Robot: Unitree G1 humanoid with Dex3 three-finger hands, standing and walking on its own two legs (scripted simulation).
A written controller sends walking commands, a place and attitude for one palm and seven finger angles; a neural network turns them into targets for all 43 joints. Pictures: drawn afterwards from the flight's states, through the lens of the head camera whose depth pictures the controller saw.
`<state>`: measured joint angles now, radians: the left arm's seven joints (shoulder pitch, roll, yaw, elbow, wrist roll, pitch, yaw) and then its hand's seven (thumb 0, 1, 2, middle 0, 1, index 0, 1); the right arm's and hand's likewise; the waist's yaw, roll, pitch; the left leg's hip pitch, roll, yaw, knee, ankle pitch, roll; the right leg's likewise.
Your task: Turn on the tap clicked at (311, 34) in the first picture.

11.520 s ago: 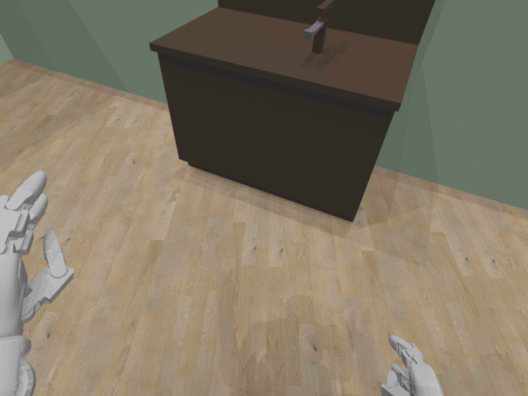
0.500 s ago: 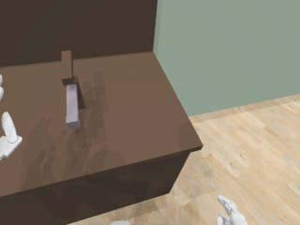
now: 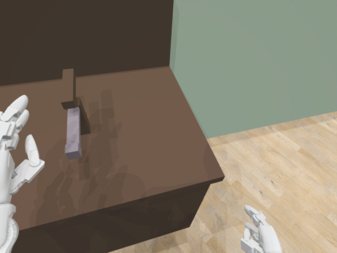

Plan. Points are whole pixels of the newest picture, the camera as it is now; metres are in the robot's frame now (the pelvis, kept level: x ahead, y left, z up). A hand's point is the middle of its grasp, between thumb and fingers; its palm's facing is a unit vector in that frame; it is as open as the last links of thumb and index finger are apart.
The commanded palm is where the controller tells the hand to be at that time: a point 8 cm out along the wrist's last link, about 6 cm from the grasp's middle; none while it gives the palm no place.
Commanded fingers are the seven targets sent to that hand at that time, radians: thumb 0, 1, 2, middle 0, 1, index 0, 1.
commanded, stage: come to a stop and stand still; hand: left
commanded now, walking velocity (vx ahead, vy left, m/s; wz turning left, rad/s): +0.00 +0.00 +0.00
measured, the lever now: (73, 151) +0.30 +0.26 +0.06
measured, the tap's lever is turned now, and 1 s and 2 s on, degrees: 0 0 0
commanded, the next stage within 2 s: look again from close up in 0.38 s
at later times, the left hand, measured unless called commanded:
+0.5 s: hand (60, 160) +0.23 +0.23 +0.15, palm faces +0.36 -0.85 -0.38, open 7.4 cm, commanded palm +0.18 +0.26 +0.17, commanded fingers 0.00 0.90 0.90 -0.20 -0.30 -0.20 -0.30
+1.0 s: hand (49, 159) +0.23 +0.24 +0.16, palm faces +0.36 -0.84 -0.40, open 7.4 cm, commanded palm +0.17 +0.27 +0.17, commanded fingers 0.00 0.90 0.90 -0.20 -0.30 -0.20 -0.30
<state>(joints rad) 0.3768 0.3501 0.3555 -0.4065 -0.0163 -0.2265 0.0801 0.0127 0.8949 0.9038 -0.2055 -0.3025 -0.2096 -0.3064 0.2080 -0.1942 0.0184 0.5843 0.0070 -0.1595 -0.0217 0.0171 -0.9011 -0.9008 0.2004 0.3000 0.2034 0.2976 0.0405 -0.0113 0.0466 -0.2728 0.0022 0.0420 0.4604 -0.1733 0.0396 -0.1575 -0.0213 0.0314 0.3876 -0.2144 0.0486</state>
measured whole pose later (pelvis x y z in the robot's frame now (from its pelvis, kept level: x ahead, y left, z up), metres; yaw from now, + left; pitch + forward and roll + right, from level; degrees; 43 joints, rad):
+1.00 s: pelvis +0.01 -0.01 +0.00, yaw +0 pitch -1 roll -1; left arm 0.43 0.38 0.35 -0.47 -0.04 -0.19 0.09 0.02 0.89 0.90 -0.21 -0.30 -0.21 -0.31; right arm 0.21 -0.18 0.01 0.57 0.02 -0.11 -0.04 0.02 -0.90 -0.90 0.20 0.30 0.20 0.30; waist 0.03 -0.01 0.06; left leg -0.25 0.00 0.04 0.45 -0.18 0.03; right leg -0.14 -0.02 0.03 0.39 -0.23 0.04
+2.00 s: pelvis +0.00 +0.01 -0.01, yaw -2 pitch +0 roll -2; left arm 0.42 0.40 0.37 -0.47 -0.02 -0.28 0.06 0.02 0.89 0.90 -0.21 -0.30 -0.22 -0.31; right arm 0.20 -0.14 0.04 0.56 0.01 -0.19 0.00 0.02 -0.90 -0.90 0.20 0.30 0.20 0.30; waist 0.02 -0.06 0.10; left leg -0.32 -0.02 0.05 0.54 -0.23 0.07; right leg -0.24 -0.03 0.06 0.47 -0.25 0.04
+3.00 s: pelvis +0.00 -0.01 +0.00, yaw -1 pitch -1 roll -2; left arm 0.44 0.37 0.37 -0.47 -0.04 -0.24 0.10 0.01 0.89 0.90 -0.21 -0.30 -0.21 -0.31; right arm 0.21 -0.19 0.00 0.57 0.02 -0.11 -0.04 0.02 -0.90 -0.90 0.20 0.30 0.20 0.30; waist 0.01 -0.01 0.06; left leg -0.27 0.01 0.03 0.47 -0.20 0.03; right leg -0.16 -0.01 0.01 0.38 -0.20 0.04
